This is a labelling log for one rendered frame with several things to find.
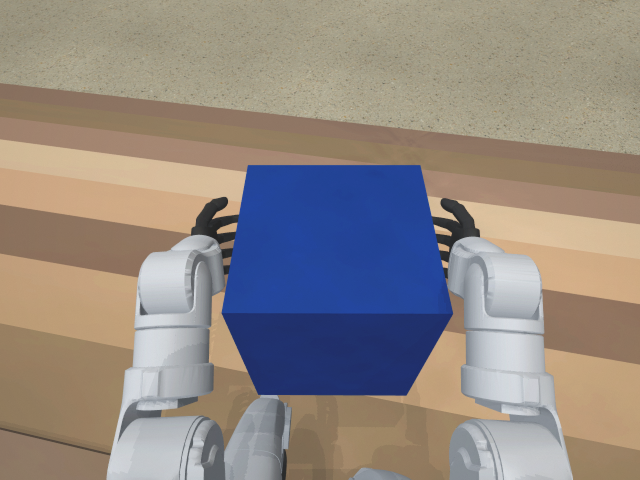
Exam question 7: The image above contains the right robot forearm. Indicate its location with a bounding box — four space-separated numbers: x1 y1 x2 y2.
447 237 573 480

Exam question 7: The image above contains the right robot shin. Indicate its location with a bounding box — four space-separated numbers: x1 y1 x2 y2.
353 468 372 478

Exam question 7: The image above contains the robot right upper arm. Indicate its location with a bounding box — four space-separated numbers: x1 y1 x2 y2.
449 419 572 480

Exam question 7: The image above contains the robot left thigh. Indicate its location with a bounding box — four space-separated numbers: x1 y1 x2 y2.
224 398 292 480

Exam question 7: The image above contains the robot left upper arm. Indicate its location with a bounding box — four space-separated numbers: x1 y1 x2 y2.
108 415 225 480

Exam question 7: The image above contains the right robot hand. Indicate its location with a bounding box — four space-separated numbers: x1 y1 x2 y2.
432 198 480 279

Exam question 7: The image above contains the carton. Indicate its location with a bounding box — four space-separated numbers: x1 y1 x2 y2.
222 165 453 396

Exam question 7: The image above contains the left robot forearm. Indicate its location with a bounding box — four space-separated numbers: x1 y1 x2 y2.
106 235 225 480

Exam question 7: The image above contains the left robot hand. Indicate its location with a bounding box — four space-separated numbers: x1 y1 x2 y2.
191 197 239 275

